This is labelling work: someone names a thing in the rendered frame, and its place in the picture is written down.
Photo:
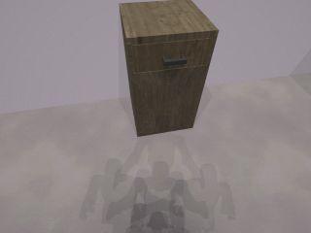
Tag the drawer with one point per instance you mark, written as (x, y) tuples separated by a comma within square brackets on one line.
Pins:
[(148, 57)]

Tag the handle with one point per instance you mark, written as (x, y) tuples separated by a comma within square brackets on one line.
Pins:
[(174, 61)]

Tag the cabinet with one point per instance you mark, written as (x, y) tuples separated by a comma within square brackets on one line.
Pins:
[(165, 100)]

